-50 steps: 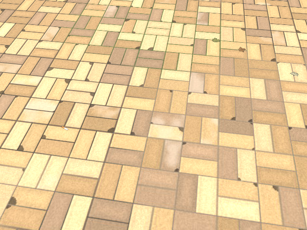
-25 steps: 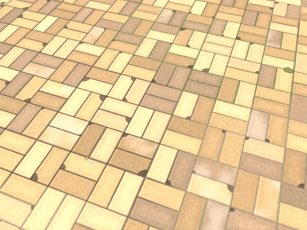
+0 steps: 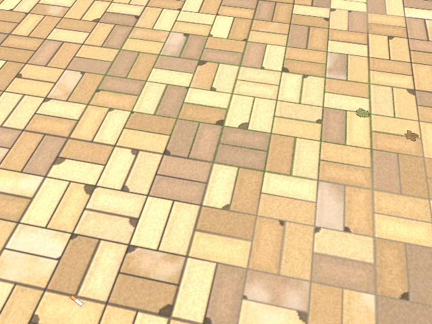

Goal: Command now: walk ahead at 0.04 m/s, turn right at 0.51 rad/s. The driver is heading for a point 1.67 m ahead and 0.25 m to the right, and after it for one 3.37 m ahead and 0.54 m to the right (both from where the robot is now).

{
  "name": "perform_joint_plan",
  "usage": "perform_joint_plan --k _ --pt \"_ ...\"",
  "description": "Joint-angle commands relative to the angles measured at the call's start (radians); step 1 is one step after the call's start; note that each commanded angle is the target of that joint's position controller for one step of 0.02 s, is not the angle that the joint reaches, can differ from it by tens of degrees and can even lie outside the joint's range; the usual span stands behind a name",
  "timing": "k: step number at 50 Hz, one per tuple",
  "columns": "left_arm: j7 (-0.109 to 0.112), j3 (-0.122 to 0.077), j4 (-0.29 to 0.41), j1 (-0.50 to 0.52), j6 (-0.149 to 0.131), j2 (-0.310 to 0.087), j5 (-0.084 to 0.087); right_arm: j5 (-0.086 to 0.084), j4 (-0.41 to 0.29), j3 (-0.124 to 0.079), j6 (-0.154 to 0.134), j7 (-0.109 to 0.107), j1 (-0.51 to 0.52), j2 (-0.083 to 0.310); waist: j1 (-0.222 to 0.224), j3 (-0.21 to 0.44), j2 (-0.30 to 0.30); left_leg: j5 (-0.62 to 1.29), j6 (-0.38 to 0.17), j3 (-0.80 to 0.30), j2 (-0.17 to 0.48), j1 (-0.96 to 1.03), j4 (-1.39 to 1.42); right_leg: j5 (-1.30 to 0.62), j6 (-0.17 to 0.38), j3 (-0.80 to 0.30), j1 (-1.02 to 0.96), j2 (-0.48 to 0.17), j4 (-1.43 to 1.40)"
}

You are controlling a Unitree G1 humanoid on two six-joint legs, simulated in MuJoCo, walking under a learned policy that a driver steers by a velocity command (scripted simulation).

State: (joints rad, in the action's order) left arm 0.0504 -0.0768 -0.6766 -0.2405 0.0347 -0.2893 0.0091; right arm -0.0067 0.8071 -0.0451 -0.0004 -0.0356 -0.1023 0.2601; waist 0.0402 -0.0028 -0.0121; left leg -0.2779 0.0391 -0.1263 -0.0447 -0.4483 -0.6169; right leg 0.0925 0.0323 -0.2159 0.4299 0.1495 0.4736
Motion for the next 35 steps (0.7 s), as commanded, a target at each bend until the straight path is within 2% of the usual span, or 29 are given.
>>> perform_joint_plan --k 1,2,3,4,5,6,7,10,12,15,19,21,23,24,25,26,27,28,29,30,31,32,34,35 --pt "0.009 -0.035 0.084 0.022 0.002 -0.123 0.009 -0.002 -0.031 -0.045 -0.026 0.005 -0.107 0.124 -0.073 0.127 -0.132 0.096 -0.031 0.031 0.033 0.245 0.224 0.235 0.090 -0.267 -0.040 -0.177 -0.097" --pt "0.006 -0.022 0.084 -0.015 0.005 -0.074 0.010 0.016 -0.034 -0.061 -0.026 0.002 -0.138 0.182 -0.062 0.158 -0.003 0.069 -0.098 -0.113 0.214 0.376 0.281 0.393 0.041 -0.176 0.073 -0.105 0.085" --pt "0.001 -0.023 0.127 0.005 -0.006 -0.065 0.022 0.052 -0.038 -0.076 -0.018 0.001 -0.114 0.247 -0.032 0.102 0.292 0.141 -0.245 -0.370 0.390 0.347 0.367 0.490 -0.004 0.041 0.248 0.031 0.311" --pt "-0.004 -0.045 0.116 -0.011 -0.022 -0.151 -0.002 0.057 -0.068 -0.065 -0.024 -0.001 -0.069 0.191 -0.026 0.098 0.242 0.210 -0.300 -0.408 0.447 0.310 0.357 0.463 -0.044 0.020 0.270 -0.047 0.513" --pt "-0.008 -0.058 0.087 -0.038 -0.020 -0.177 0.003 0.041 -0.093 -0.054 -0.026 -0.006 -0.016 0.141 -0.010 0.098 0.164 0.255 -0.274 -0.302 0.399 0.304 0.325 0.405 -0.058 0.028 0.260 -0.062 0.594" --pt "-0.006 -0.058 0.059 -0.060 -0.008 -0.161 0.004 0.027 -0.105 -0.047 -0.025 -0.007 0.015 0.115 -0.002 0.085 0.113 0.276 -0.232 -0.205 0.333 0.306 0.301 0.362 -0.074 0.042 0.259 -0.070 0.643" --pt "-0.005 -0.054 0.052 -0.067 0.002 -0.140 -0.002 0.015 -0.107 -0.045 -0.024 -0.009 0.019 0.109 -0.009 0.073 0.104 0.313 -0.218 -0.157 0.311 0.320 0.289 0.323 -0.087 0.052 0.284 -0.077 0.704" --pt "-0.013 -0.033 0.090 -0.007 0.007 -0.088 0.011 0.017 -0.092 -0.047 -0.012 -0.015 -0.036 0.125 -0.040 0.054 0.130 0.461 -0.234 -0.035 0.276 0.342 0.293 0.263 -0.121 0.125 0.303 -0.109 0.696" --pt "-0.018 -0.024 0.120 0.054 0.005 -0.076 0.015 0.018 -0.082 -0.055 -0.001 -0.021 -0.081 0.144 -0.075 0.063 0.152 0.504 -0.251 -0.017 0.297 0.412 0.292 0.248 -0.140 0.141 0.321 -0.137 0.613" --pt "-0.032 -0.015 0.147 0.091 0.002 -0.062 0.010 0.013 -0.080 -0.069 0.007 -0.021 -0.090 0.178 -0.089 0.083 0.178 0.531 -0.261 0.030 0.325 0.426 0.290 0.250 -0.140 0.176 0.248 -0.174 0.487" --pt "-0.049 -0.018 0.162 0.108 0.005 -0.071 0.012 0.003 -0.085 -0.083 0.009 -0.010 -0.070 0.209 -0.086 0.081 0.196 0.534 -0.252 0.095 0.344 0.366 0.278 0.246 -0.099 0.242 0.092 -0.175 0.326" --pt "-0.058 -0.024 0.169 0.113 0.010 -0.078 0.015 -0.010 -0.080 -0.087 0.006 -0.005 -0.074 0.216 -0.083 0.078 0.204 0.511 -0.237 0.101 0.361 0.374 0.252 0.239 -0.067 0.257 0.041 -0.168 0.230" --pt "-0.067 -0.031 0.158 0.078 0.011 -0.071 0.014 -0.029 -0.076 -0.088 0.003 -0.002 -0.059 0.218 -0.049 0.084 0.192 0.469 -0.196 0.124 0.348 0.353 0.181 0.136 -0.018 0.277 -0.075 -0.145 0.040" --pt "-0.064 -0.040 0.139 0.038 0.008 -0.083 0.010 -0.033 -0.062 -0.080 -0.001 0.001 -0.083 0.191 -0.032 0.100 0.150 0.409 -0.151 0.160 0.311 0.299 0.106 0.022 0.015 0.273 -0.201 -0.120 -0.076" --pt "-0.052 -0.060 0.132 -0.009 0.006 -0.144 0.010 -0.006 -0.055 -0.065 -0.008 0.010 -0.123 0.142 -0.028 0.151 0.003 0.229 -0.071 0.238 0.244 0.143 -0.067 -0.260 0.056 0.139 -0.415 -0.217 -0.097" --pt "-0.035 -0.072 0.156 -0.022 0.004 -0.250 -0.009 0.055 -0.104 -0.029 -0.016 0.025 -0.112 0.063 -0.053 0.177 -0.310 -0.396 0.017 0.271 0.124 -0.167 -0.381 -0.776 0.202 -0.195 -0.591 -0.497 -0.019" --pt "-0.045 -0.058 0.148 -0.065 -0.014 -0.204 -0.034 0.029 -0.107 -0.049 -0.019 0.023 -0.062 0.132 0.026 0.269 -0.224 -0.435 0.031 0.126 0.096 -0.206 -0.538 -0.707 0.351 -0.238 -0.516 -0.579 -0.054" --pt "-0.053 -0.040 0.136 -0.021 -0.031 -0.157 -0.037 -0.004 -0.097 -0.059 -0.010 0.021 -0.041 0.168 0.014 0.211 -0.145 -0.362 0.025 0.095 0.123 -0.205 -0.582 -0.604 0.315 -0.132 -0.464 -0.510 -0.069" --pt "-0.053 -0.026 0.123 0.049 -0.041 -0.108 -0.026 -0.011 -0.078 -0.059 -0.001 0.017 -0.054 0.157 -0.022 0.164 -0.125 -0.290 0.019 0.083 0.137 -0.205 -0.542 -0.511 0.249 -0.050 -0.420 -0.438 -0.074" --pt "-0.052 -0.010 0.119 0.096 -0.044 -0.070 -0.017 -0.003 -0.050 -0.057 0.010 0.011 -0.072 0.149 -0.040 0.146 -0.100 -0.231 0.023 0.073 0.151 -0.172 -0.494 -0.468 0.206 0.001 -0.380 -0.402 -0.080" --pt "-0.051 -0.001 0.106 0.133 -0.047 -0.054 -0.016 0.004 -0.035 -0.055 0.019 0.008 -0.098 0.140 -0.067 0.134 -0.101 -0.165 0.031 0.081 0.144 -0.090 -0.463 -0.507 0.193 0.053 -0.307 -0.378 -0.089" --pt "-0.048 0.004 0.091 0.147 -0.050 -0.041 -0.024 0.003 -0.019 -0.051 0.024 0.010 -0.130 0.124 -0.086 0.137 -0.106 -0.123 0.036 0.087 0.134 -0.018 -0.419 -0.508 0.184 0.095 -0.267 -0.360 -0.100" --pt "-0.041 0.005 0.068 0.170 -0.056 -0.036 -0.037 -0.004 -0.012 -0.039 0.027 0.012 -0.138 0.099 -0.087 0.125 -0.118 -0.086 0.041 0.091 0.128 0.059 -0.282 -0.436 0.175 0.139 -0.246 -0.346 -0.114" --pt "-0.036 0.001 0.057 0.171 -0.056 -0.050 -0.038 -0.004 -0.022 -0.036 0.029 0.011 -0.111 0.100 -0.072 0.110 -0.121 -0.086 0.040 0.097 0.122 0.073 -0.232 -0.395 0.179 0.137 -0.245 -0.355 -0.120"
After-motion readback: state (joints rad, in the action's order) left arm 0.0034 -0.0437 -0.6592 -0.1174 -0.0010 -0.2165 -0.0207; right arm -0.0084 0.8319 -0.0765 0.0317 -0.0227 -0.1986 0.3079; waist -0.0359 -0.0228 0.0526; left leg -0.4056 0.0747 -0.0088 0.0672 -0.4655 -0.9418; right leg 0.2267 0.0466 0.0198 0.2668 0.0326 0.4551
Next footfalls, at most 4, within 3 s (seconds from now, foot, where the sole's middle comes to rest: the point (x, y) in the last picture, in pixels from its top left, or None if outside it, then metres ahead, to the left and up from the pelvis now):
0.02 left None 0.10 0.13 -0.77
0.50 right None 0.06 -0.14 -0.77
0.98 left None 0.10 0.09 -0.77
1.54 right None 0.14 -0.15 -0.77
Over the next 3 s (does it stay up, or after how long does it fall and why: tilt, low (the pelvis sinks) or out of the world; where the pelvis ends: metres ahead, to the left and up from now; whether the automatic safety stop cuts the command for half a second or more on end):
stays up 0.30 -0.14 0.00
